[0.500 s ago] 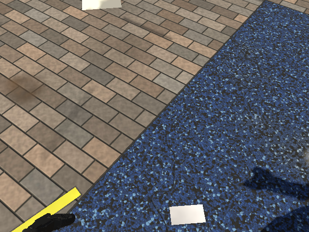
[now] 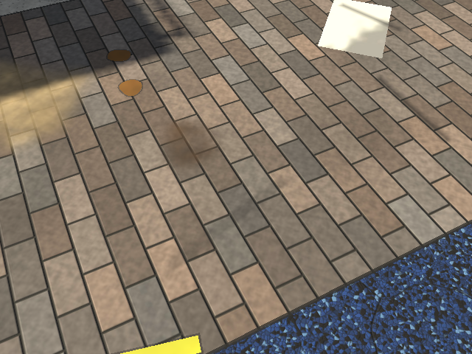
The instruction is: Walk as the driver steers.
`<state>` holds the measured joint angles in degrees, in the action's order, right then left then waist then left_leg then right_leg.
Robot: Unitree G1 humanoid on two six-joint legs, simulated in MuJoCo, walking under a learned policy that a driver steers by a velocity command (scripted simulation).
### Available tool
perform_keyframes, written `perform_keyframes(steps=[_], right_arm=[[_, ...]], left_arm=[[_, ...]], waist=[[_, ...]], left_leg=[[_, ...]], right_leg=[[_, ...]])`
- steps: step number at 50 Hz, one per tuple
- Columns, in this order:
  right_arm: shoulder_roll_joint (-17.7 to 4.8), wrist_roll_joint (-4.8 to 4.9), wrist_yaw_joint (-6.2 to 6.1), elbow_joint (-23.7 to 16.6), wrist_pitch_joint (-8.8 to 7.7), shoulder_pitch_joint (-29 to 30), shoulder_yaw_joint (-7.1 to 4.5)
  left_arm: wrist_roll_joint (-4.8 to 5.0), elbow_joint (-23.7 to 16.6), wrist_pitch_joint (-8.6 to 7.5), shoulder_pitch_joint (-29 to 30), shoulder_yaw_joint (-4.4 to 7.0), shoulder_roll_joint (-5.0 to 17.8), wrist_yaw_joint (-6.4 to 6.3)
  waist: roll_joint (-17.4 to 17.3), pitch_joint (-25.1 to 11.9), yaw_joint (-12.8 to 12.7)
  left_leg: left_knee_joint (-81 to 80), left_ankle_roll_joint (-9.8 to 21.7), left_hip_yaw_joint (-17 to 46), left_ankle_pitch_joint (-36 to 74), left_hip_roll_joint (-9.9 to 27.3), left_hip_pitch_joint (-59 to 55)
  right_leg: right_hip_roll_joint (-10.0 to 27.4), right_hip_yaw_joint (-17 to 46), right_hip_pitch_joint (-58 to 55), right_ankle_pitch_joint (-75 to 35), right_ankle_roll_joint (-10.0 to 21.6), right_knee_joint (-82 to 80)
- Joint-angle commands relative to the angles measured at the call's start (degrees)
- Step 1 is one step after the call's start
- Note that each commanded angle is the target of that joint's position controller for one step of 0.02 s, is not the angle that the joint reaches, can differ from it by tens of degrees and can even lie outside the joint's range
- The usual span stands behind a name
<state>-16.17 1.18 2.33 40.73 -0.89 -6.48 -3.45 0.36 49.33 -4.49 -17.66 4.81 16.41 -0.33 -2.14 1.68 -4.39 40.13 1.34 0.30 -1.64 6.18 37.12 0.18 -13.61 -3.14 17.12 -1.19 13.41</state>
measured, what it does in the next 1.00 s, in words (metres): walks ahead, turning left: left foot, then right foot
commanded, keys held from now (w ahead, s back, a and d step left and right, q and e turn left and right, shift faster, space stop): w+q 1.00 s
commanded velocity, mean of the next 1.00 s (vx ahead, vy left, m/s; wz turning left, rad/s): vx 0.50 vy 0.00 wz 0.59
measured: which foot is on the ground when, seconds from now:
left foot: up 0.00-0.08, down 0.10-0.58, up 0.60-1.00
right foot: down 0.00-0.10, up 0.12-0.56, down 0.58-1.00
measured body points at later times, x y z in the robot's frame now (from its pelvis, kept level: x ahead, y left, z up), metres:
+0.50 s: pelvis +0.28 +0.05 +0.00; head +0.31 +0.07 +0.45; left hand +0.44 +0.35 -0.08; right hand +0.41 -0.22 -0.10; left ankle +0.18 +0.12 -0.74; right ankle +0.50 -0.05 -0.70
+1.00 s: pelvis +0.54 +0.13 +0.00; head +0.56 +0.15 +0.45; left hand +0.38 +0.38 -0.13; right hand +0.86 +0.06 -0.08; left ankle +0.59 +0.34 -0.70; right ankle +0.50 -0.03 -0.74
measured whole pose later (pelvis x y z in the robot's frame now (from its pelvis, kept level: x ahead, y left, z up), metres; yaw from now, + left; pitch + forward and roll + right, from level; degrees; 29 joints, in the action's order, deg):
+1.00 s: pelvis +0.54 +0.13 +0.00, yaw +36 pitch +1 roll -2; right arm -16.5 1.5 2.3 34.7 -0.9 -6.2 -3.7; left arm 0.5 49.3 -4.3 -18.2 4.3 17.3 0.1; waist -2.0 2.7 -5.6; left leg 40.0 1.3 0.6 -1.5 5.3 37.6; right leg 0.1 -12.0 -3.2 18.0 -1.0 13.8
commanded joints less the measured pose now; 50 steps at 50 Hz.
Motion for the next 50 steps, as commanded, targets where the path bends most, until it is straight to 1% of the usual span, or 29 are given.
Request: perform_keyframes(steps=[1, 2, 3, 4, 5, 6, 7, 8, 9, 10, 11, 15, 20, 22, 25, 27, 28, 29, 30, 31, 32, 33, 34, 35, 36, 39, 45, 48, 50], right_arm=[[-3.85, -0.12, 0.81, -5.97, -0.49, 4.73, -0.87], [-4.82, -0.22, 0.84, -6.11, -0.33, 3.23, -1.41], [-6.36, -0.17, 0.74, -5.32, -0.16, -1.27, -2.37], [-9.06, 0.06, 0.30, -2.94, -0.03, -10.19, -4.09], [-14.31, 0.38, -0.87, -0.51, 0.53, -19.99, -6.30], [-20.74, 0.88, -1.10, -1.17, -0.05, -17.33, -6.89], [-15.55, 0.36, -0.68, -3.26, -1.10, -18.65, -5.26], [-12.37, -0.22, -0.44, -2.65, -2.04, -16.86, -4.25], [-10.98, -0.14, -0.52, -2.90, -2.47, -13.71, -3.78], [-8.95, -0.25, -0.73, -3.60, -2.45, -9.64, -3.14], [-7.69, -1.01, -1.04, -4.70, -2.48, -7.24, -2.60], [-9.20, -0.69, -2.28, -4.70, -2.84, -7.81, -2.98], [-10.08, -0.07, -3.35, -2.99, -2.29, -11.91, -3.38], [-10.18, 0.21, -3.38, -2.05, -2.08, -13.89, -3.49], [-9.45, 0.32, -3.67, -1.45, -1.56, -14.93, -3.43], [-9.28, 0.17, -3.77, -1.67, -1.13, -14.00, -3.50], [-7.88, 0.04, -3.68, -2.05, -1.04, -13.36, -3.00], [-4.83, -0.50, -3.42, -3.04, -1.19, -12.92, -1.79], [-1.25, 0.62, -3.46, -4.48, -1.65, -19.88, -0.69], [-4.96, 1.21, -3.58, -4.31, -1.91, -21.18, -0.90], [-9.37, 1.21, -3.53, -4.05, -1.68, -16.33, -2.10], [-9.86, 0.58, -3.58, -4.74, -1.35, -12.22, -2.30], [-9.16, -0.04, -3.41, -5.51, -1.29, -9.80, -2.40], [-8.20, -0.10, -3.12, -5.73, -1.07, -9.50, -2.55], [-6.97, 0.41, -2.81, -5.86, -0.75, -10.23, -2.37], [-4.47, 0.38, -2.54, -7.02, -0.06, -8.47, -1.76], [-2.95, 0.20, -0.92, -8.87, -0.82, -0.82, -0.86], [-2.46, 0.33, 0.14, -10.64, -0.96, 4.23, -0.54], [-3.16, 0.36, 0.72, -11.77, -0.86, 5.75, -0.79]], left_arm=[[1.08, -2.71, 0.39, 1.91, 2.77, 11.21, -0.30], [1.37, -2.75, 0.78, 2.31, 3.02, 12.15, -0.40], [1.68, -2.85, 1.28, 2.92, 3.18, 12.80, -0.49], [1.85, -3.06, 1.68, 3.56, 2.83, 12.14, -0.60], [0.30, -3.91, 1.43, 2.34, 1.75, 9.61, -0.78], [-1.89, -7.47, -0.12, -2.49, -1.00, 1.27, -0.09], [0.31, -7.67, -2.21, 3.72, -0.47, 5.82, 0.58], [2.39, -9.30, -3.26, 8.85, 0.23, 8.50, 0.95], [1.64, -9.20, -3.84, 9.25, -0.08, 7.62, 0.60], [0.02, -8.45, -3.85, 8.87, 0.22, 7.89, 0.16], [-0.48, -8.07, -3.28, 7.58, 0.57, 8.29, 0.17], [-1.31, -8.89, -1.25, 9.17, 0.13, 5.78, 0.18], [-0.64, -11.65, -1.54, 19.36, -1.12, 3.45, 1.03], [-0.08, -12.65, -1.90, 21.74, -1.00, 4.19, 1.48], [0.09, -13.10, -2.59, 21.67, -0.30, 6.24, 2.07], [0.18, -12.29, -3.13, 17.83, 0.37, 7.33, 2.04], [-0.14, -10.92, -3.39, 12.75, 1.15, 8.45, 1.71], [-1.18, -10.04, -3.66, 5.09, 1.99, 10.92, 1.30], [-2.10, -8.57, -3.01, -2.35, 3.31, 16.01, 1.02], [-0.49, -7.89, -2.56, -2.92, 2.62, 12.67, 1.53], [-0.10, -8.80, -2.19, 0.03, 1.43, 8.38, 1.34], [-0.53, -9.24, -1.64, 2.83, 0.85, 6.86, 1.10], [-0.82, -8.85, -1.34, 4.96, 0.39, 5.63, 1.01], [-1.21, -8.58, -1.39, 5.99, -0.07, 4.56, 0.83], [-1.24, -8.17, -1.55, 6.47, -0.03, 4.69, 0.75], [-0.63, -6.71, -2.21, 5.88, 0.58, 6.10, 0.67], [-0.39, -4.92, -1.48, 4.73, 1.23, 8.97, 0.31], [0.22, -3.59, -0.65, 1.97, 1.54, 10.39, 0.19], [0.87, -2.98, 0.07, 1.14, 1.89, 11.48, 0.20]], waist=[[5.22, 3.03, 1.55], [6.20, 1.32, 2.88], [6.67, -1.73, 5.75], [5.46, -6.30, 10.71], [-0.64, -11.72, 14.32], [-15.74, -16.32, 6.73], [-7.42, -21.95, 11.29], [-4.43, -13.91, 11.70], [-0.68, -9.80, 9.32], [0.64, -6.71, 6.86], [-0.72, -5.85, 4.75], [0.09, -3.47, 3.75], [-2.02, -0.85, 7.66], [-2.45, -0.49, 8.58], [-3.51, -0.76, 7.93], [-5.43, -1.65, 5.66], [-5.25, -4.19, 2.99], [-1.89, -11.24, -0.63], [13.82, -20.36, 0.65], [18.95, -19.98, 0.81], [12.22, -11.81, -0.39], [8.07, -7.08, -0.05], [6.76, -3.26, 0.97], [7.43, -1.90, 2.26], [9.21, -1.38, 3.14], [7.61, -0.43, 3.41], [5.56, 0.80, 1.11], [5.20, 2.48, -0.57], [5.55, 3.13, -0.23]], left_leg=[[-3.00, 2.43, -2.71, -5.03, -1.48, -0.63], [-3.14, 3.59, -4.53, -8.20, -3.42, -4.12], [-3.84, 5.00, -6.46, -10.15, -6.00, -10.70], [-7.24, 6.99, -7.51, -7.29, -9.12, -23.28], [-8.64, 10.29, 2.78, -6.37, -4.26, -41.05], [-15.48, 21.19, 36.03, -17.73, 9.77, -57.65], [-23.60, 21.93, 46.55, -24.54, 12.81, -59.37], [-24.50, 19.12, 38.95, -20.24, 11.67, -54.42], [-23.99, 17.26, 32.47, -14.98, 9.36, -46.66], [-24.21, 15.84, 26.83, -8.57, 7.14, -38.89], [-25.30, 15.41, 23.77, -3.74, 5.71, -33.59], [-27.85, 15.65, 17.35, 5.46, 2.95, -25.57], [-27.15, 11.66, 14.08, -1.84, -0.75, -22.27], [-25.78, 11.16, 16.34, -4.08, 0.25, -23.43], [-20.79, 10.21, 21.14, -5.15, 2.04, -28.45], [-16.87, 9.12, 23.36, -2.53, 2.12, -29.69], [-12.02, 7.64, 22.33, 0.49, -0.31, -28.68], [1.04, 5.56, 18.80, -2.28, -3.54, -23.49], [21.18, 0.83, 10.53, -21.20, -11.81, -3.99], [31.45, -0.07, 10.35, -32.38, -9.34, 6.12], [35.03, -0.45, 10.62, -27.57, -6.49, 9.07], [34.81, -0.68, 8.27, -23.30, -4.44, 8.02], [32.10, -0.79, 7.81, -20.30, -2.87, 6.68], [29.93, -0.56, 7.75, -18.22, -1.25, 4.32], [28.50, -0.65, 7.04, -17.23, -0.36, 2.31], [23.55, -1.34, 5.81, -14.50, 0.64, 3.43], [6.14, -1.25, 2.23, 1.49, 0.12, 2.12], [-0.33, -0.15, -0.46, 2.55, -0.83, 0.98], [-2.99, 1.29, -1.86, -0.88, -1.77, 0.30]], right_leg=[[17.31, 3.78, -0.57, -29.46, 8.42, -0.43], [17.20, 2.82, -1.51, -39.38, 7.75, 3.77], [16.44, 1.55, -1.29, -48.50, 6.89, 11.24], [14.16, -0.43, 2.63, -50.96, 5.09, 23.20], [11.63, -0.86, 16.52, -35.04, 2.06, 41.12], [-0.29, 5.14, 42.09, 15.65, -1.48, 60.56], [-0.49, 17.94, 47.80, 17.43, -0.31, 65.76], [1.83, 17.88, 52.24, 11.78, 1.20, 64.98], [4.29, 17.95, 50.19, 6.83, 1.98, 60.35], [6.02, 18.09, 46.05, 3.76, 1.66, 55.28], [7.12, 18.65, 41.71, 1.57, 1.42, 52.65], [5.73, 16.89, 38.75, -5.04, -1.77, 41.99], [1.59, 16.34, 33.85, -21.85, -2.86, 21.65], [0.73, 17.07, 32.32, -23.11, -2.45, 18.47], [0.36, 18.62, 31.12, -18.64, -0.89, 14.81], [-0.08, 17.75, 26.17, -13.87, 0.87, 13.35], [-0.02, 16.90, 18.54, -14.06, 2.40, 11.31], [6.91, 22.80, 4.90, -12.51, 5.71, 12.85], [20.35, 46.17, -16.58, -1.30, 14.64, 9.89], [24.48, 59.99, -18.04, 12.37, 16.57, 4.61], [22.19, 52.57, -11.14, 15.29, 14.04, 3.15], [19.80, 44.05, -4.15, 9.14, 11.99, 2.86], [17.46, 37.94, 2.25, 2.25, 11.43, 1.52], [15.56, 33.20, 6.14, -1.99, 10.64, 0.08], [14.82, 30.17, 8.69, -4.36, 10.76, -1.31], [14.86, 23.32, 9.87, -11.36, 12.06, -4.20], [13.51, 10.73, 6.96, -20.73, 10.55, -4.92], [14.49, 7.56, 3.70, -21.83, 9.56, -4.41], [15.68, 6.03, 0.38, -27.14, 8.76, -2.44]])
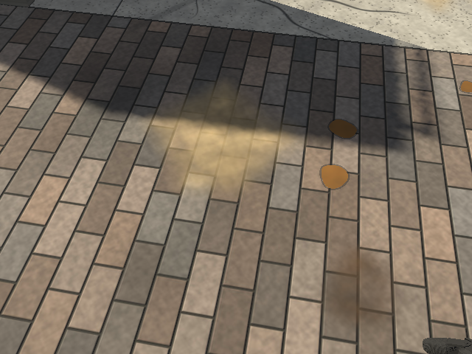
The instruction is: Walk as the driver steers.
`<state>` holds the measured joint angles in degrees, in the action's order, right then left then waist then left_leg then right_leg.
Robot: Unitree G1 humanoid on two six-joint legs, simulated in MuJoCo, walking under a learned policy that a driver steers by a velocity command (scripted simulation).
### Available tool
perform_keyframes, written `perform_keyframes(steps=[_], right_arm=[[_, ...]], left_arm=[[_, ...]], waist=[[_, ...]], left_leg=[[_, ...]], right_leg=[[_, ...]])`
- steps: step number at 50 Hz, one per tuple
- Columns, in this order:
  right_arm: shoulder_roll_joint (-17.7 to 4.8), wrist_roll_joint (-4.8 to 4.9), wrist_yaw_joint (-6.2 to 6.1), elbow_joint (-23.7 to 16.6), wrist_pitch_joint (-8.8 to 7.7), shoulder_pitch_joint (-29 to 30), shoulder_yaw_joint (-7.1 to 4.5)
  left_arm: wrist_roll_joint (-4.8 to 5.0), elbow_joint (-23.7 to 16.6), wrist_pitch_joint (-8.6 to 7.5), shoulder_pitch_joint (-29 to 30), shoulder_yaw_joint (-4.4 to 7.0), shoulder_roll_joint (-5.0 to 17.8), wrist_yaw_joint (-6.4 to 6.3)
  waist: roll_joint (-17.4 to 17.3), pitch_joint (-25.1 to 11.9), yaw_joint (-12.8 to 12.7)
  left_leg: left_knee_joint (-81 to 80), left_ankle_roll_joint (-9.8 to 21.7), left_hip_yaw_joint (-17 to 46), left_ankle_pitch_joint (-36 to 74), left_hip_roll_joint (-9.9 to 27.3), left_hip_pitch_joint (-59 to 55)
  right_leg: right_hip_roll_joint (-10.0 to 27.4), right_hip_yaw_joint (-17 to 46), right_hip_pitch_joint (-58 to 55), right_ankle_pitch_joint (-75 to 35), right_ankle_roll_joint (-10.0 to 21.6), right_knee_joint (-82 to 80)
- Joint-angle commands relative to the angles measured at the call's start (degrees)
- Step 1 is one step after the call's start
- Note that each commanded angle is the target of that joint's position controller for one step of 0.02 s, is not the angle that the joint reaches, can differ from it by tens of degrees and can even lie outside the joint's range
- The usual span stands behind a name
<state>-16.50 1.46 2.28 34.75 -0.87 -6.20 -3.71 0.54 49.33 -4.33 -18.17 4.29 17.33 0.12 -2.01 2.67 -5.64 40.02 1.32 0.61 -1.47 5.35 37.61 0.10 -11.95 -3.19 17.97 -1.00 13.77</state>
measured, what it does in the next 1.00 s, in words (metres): walks ahead: left foot, then right foot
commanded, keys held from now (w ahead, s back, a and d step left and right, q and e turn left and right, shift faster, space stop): w+q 0.12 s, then no key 0.88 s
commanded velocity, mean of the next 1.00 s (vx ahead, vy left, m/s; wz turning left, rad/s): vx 0.18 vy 0.00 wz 0.21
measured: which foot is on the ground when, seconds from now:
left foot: up 0.00-0.08, down 0.10-1.00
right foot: down 0.00-0.10, up 0.12-0.52, down 0.54-1.00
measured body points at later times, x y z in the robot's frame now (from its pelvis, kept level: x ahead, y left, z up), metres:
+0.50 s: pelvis +0.24 +0.04 +0.00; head +0.27 +0.06 +0.45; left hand +0.37 +0.32 -0.10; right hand +0.40 -0.22 -0.10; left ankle +0.19 +0.12 -0.74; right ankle +0.40 -0.07 -0.71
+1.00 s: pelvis +0.30 +0.03 -0.01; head +0.32 +0.03 +0.44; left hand +0.41 +0.30 -0.12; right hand +0.40 -0.23 -0.14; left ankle +0.19 +0.12 -0.74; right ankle +0.39 -0.07 -0.74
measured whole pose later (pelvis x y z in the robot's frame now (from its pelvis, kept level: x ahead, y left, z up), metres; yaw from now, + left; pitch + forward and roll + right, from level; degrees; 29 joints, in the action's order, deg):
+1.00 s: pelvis +0.30 +0.03 -0.01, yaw +11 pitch -1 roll +0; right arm -14.1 -0.5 -1.9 53.5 1.8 -15.3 -2.3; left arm -0.2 51.2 -0.3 -3.4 2.0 13.8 0.2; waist 0.3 1.6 0.5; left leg 28.6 0.7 3.0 -23.8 -1.4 4.2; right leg -0.8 -1.3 20.1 10.1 1.5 30.7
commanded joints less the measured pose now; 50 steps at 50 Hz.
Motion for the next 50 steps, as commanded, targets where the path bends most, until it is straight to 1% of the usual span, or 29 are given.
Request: perform_keyframes(steps=[1, 2, 3, 4, 5, 6, 7, 8, 9, 10, 11, 12, 15, 18, 20, 22, 24, 26, 27, 28, 29, 30, 31, 33, 34, 35, 36, 39, 50], right_arm=[[-3.66, -0.09, 0.94, -6.09, -0.79, 4.98, -0.94], [-4.81, -0.34, 0.95, -6.05, -0.57, 3.37, -1.54], [-6.54, -0.47, 0.84, -5.26, -0.32, -0.93, -2.52], [-9.02, -0.33, 0.39, -2.90, -0.08, -9.75, -4.11], [-13.05, -0.05, -0.74, -0.27, 0.54, -19.80, -5.99], [-19.59, 0.49, -1.17, -0.76, 0.06, -17.22, -6.53], [-14.93, -0.26, -0.86, -3.04, -0.97, -17.94, -4.90], [-11.50, -1.20, -0.60, -2.32, -1.81, -15.31, -3.65], [-9.82, -1.05, -0.62, -2.06, -2.20, -11.97, -3.04], [-8.08, -1.01, -0.75, -2.27, -2.22, -8.36, -2.55], [-7.03, -1.56, -1.02, -2.78, -2.21, -6.16, -2.03], [-7.10, -1.90, -1.21, -2.66, -2.26, -5.08, -1.90], [-8.45, -1.90, -1.96, -0.64, -2.67, -4.80, -2.07], [-8.00, -1.62, -2.83, 1.12, -1.89, -4.84, -1.75], [-7.92, -1.68, -3.11, 2.54, -1.41, -6.28, -1.56], [-7.63, -1.82, -3.03, 4.01, -1.10, -7.13, -1.27], [-7.16, -1.76, -2.82, 5.29, -0.91, -7.07, -0.98], [-6.28, -1.14, -2.84, 6.17, -0.70, -5.89, -0.54], [-5.39, -1.41, -2.86, 6.82, -0.87, -7.59, -0.24], [-4.32, -2.84, -2.80, 6.98, -1.43, -12.06, 0.04], [-2.54, -2.83, -3.10, 8.78, -1.42, -17.28, 0.61], [-3.76, -2.71, -3.38, 9.11, -0.72, -15.12, 0.60], [-4.48, -2.08, -3.55, 8.70, 0.25, -13.44, 0.29], [-3.94, -1.89, -3.75, 9.47, 2.42, -12.28, 0.26], [-4.72, -2.10, -3.80, 10.05, 3.12, -11.99, 0.09], [-5.88, -2.05, -3.91, 10.37, 3.48, -11.13, -0.14], [-7.08, -1.78, -3.96, 11.12, 3.57, -11.08, -0.48], [-4.66, -2.08, -3.90, 12.49, 3.02, -10.94, -0.01], [-3.45, -1.96, -4.48, 17.97, 1.92, -11.69, 0.27]], left_arm=[[0.98, -2.95, 0.26, 1.83, 2.64, 11.38, -0.35], [1.30, -3.00, 0.62, 1.92, 2.97, 12.41, -0.56], [1.57, -3.10, 1.05, 2.18, 3.22, 13.25, -0.77], [1.78, -3.37, 1.37, 3.03, 3.00, 12.81, -1.00], [0.46, -4.11, 1.18, 2.24, 1.99, 10.45, -1.23], [-1.98, -7.79, -0.14, -2.73, -0.82, 1.94, -0.42], [-0.15, -8.02, -2.11, 2.12, -0.41, 6.34, 0.32], [1.92, -9.26, -2.88, 6.87, 0.33, 9.11, 0.71], [1.34, -8.97, -3.12, 6.96, -0.04, 8.25, 0.41], [-0.16, -8.02, -2.81, 6.71, 0.13, 8.24, -0.07], [-0.52, -7.56, -2.01, 5.67, 0.43, 8.71, -0.18], [-0.52, -7.17, -1.08, 4.67, 0.43, 8.27, -0.22], [-1.08, -6.53, 0.62, 3.75, -0.37, 5.19, -0.66], [-1.14, -7.08, 0.82, 7.59, -1.15, 3.44, -0.40], [-0.83, -7.57, 0.59, 10.75, -1.28, 3.48, 0.13], [-0.74, -7.96, 0.48, 12.50, -1.15, 3.94, 0.56], [-1.12, -8.31, 0.37, 13.43, -0.77, 4.83, 0.88], [-1.77, -7.52, 0.04, 10.96, -0.37, 5.23, 1.06], [-2.30, -7.15, -0.22, 9.90, -0.10, 6.45, 0.88], [-2.93, -7.82, -0.33, 10.44, 0.29, 9.58, 0.46], [-3.00, -7.52, 0.31, 10.17, -0.36, 7.02, 0.14], [-1.93, -6.99, 1.20, 9.65, -1.28, 2.89, 0.10], [-1.43, -6.53, 1.81, 10.47, -1.94, 1.69, 0.33], [-1.11, -6.83, 2.55, 14.74, -1.80, 3.05, 0.89], [-0.95, -7.18, 2.56, 16.20, -1.44, 4.11, 1.14], [-0.88, -7.09, 2.35, 15.88, -1.24, 4.53, 1.43], [-0.96, -6.87, 2.01, 14.72, -1.10, 4.64, 1.60], [-0.90, -5.31, 1.80, 15.38, -1.29, 3.23, 1.13], [-0.66, -0.53, 3.74, 17.36, -0.80, 2.63, -0.45]], waist=[[6.00, 1.44, 2.02], [7.14, -0.26, 3.51], [7.76, -3.12, 6.38], [6.56, -7.59, 11.53], [1.84, -12.77, 15.85], [-14.40, -16.90, 7.96], [-8.23, -24.38, 11.97], [-4.65, -16.53, 12.23], [-0.72, -11.68, 9.51], [1.03, -8.84, 7.44], [0.20, -8.12, 5.63], [-0.13, -7.90, 4.48], [-0.40, -7.67, 3.34], [-2.02, -7.83, 4.74], [-2.23, -8.03, 6.56], [-2.52, -7.50, 7.36], [-2.94, -6.58, 7.34], [-2.60, -6.60, 5.15], [-0.60, -7.30, 4.98], [4.63, -10.40, 8.18], [9.96, -15.14, 9.10], [11.50, -16.05, 7.10], [11.47, -14.64, 7.14], [9.71, -10.53, 8.68], [8.40, -8.90, 8.65], [6.39, -8.19, 7.51], [3.57, -8.62, 6.17], [3.17, -9.58, 6.34], [1.88, -3.62, 5.92]], left_leg=[[-3.79, 2.39, -3.48, -3.88, -2.31, -2.37], [-4.02, 3.60, -5.16, -7.07, -4.27, -5.89], [-4.60, 5.11, -6.56, -9.39, -6.51, -12.03], [-8.14, 7.23, -7.27, -6.26, -8.97, -24.40], [-9.02, 10.12, 0.98, -5.49, -5.23, -42.48], [-13.74, 20.29, 33.65, -14.70, 9.84, -59.61], [-21.51, 22.64, 46.30, -16.01, 14.52, -61.05], [-21.62, 19.63, 36.15, -4.09, 13.27, -55.01], [-20.26, 17.51, 27.30, 8.45, 10.80, -46.66], [-19.71, 15.69, 21.02, 17.60, 8.64, -39.47], [-20.63, 15.05, 17.55, 23.12, 7.42, -33.82], [-21.70, 14.95, 15.85, 26.63, 6.81, -29.98], [-23.18, 14.84, 9.63, 33.77, 5.03, -25.12], [-22.68, 12.12, 4.85, 31.21, 1.94, -25.11], [-22.35, 11.07, 4.79, 27.88, 1.96, -26.60], [-21.37, 10.83, 6.32, 24.71, 3.19, -28.48], [-18.58, 10.52, 8.41, 23.05, 4.47, -30.40], [-13.98, 8.63, 9.53, 19.10, 3.60, -30.62], [-11.24, 6.19, 8.88, 14.84, 0.92, -29.44], [-7.44, 3.42, 7.45, 4.17, -3.36, -25.51], [-4.19, 0.19, 6.11, -10.31, -5.61, -20.53], [-2.85, -1.73, 5.09, -19.95, -5.65, -20.20], [-3.14, -2.26, 4.87, -22.93, -5.05, -19.80], [-10.68, -1.95, 4.68, -18.46, -4.19, -23.34], [-14.04, -1.42, 4.67, -14.47, -4.23, -25.70], [-14.76, -0.62, 5.01, -9.98, -4.03, -27.35], [-13.75, 0.69, 5.22, -7.76, -4.02, -26.70], [-14.46, 0.79, 5.53, -3.92, -3.39, -26.45], [-17.26, 0.57, 4.93, -9.31, -3.30, -23.16]], right_leg=[[15.96, 3.24, -0.90, -36.06, 8.00, -0.14], [15.99, 2.14, -2.03, -46.37, 7.45, 4.02], [15.64, 1.05, -2.03, -54.99, 6.83, 11.21], [13.99, -0.71, 1.94, -56.69, 5.36, 22.53], [11.88, -0.67, 15.56, -41.54, 2.95, 39.39], [0.31, 3.32, 41.54, 13.23, -0.34, 59.66], [-0.66, 16.15, 46.65, 16.90, -0.01, 66.38], [1.94, 16.37, 49.32, 11.54, 0.59, 65.66], [4.52, 15.69, 46.81, 7.09, 0.71, 61.07], [6.41, 15.27, 43.55, 5.14, 0.06, 56.84], [7.32, 15.44, 39.11, 4.25, -0.35, 55.07], [7.21, 15.10, 36.10, 3.52, -0.95, 53.60], [5.78, 13.50, 33.39, -1.88, -2.95, 45.60], [4.66, 12.91, 31.12, -12.49, -3.10, 33.67], [3.63, 12.95, 29.28, -18.76, -2.76, 27.27], [3.07, 13.58, 28.47, -19.50, -2.13, 23.47], [2.57, 13.89, 28.40, -15.89, -0.79, 20.48], [1.77, 13.19, 23.77, -18.31, 1.30, 13.65], [3.47, 14.81, 18.20, -32.82, 2.78, 10.01], [9.48, 19.93, 9.73, -52.89, 5.68, 13.41], [14.51, 24.81, 2.21, -56.99, 12.55, 15.80], [16.41, 28.30, 2.85, -51.68, 15.43, 14.20], [16.53, 29.70, 5.16, -43.66, 15.53, 12.41], [13.27, 27.28, 11.84, -31.29, 11.82, 11.24], [10.48, 24.07, 14.77, -26.09, 9.34, 11.77], [8.20, 21.41, 16.10, -25.57, 7.73, 13.05], [6.34, 18.85, 15.09, -26.57, 6.89, 13.88], [5.49, 17.29, 11.53, -29.26, 6.83, 15.48], [3.48, 16.01, 11.23, -18.73, 5.61, 14.03]])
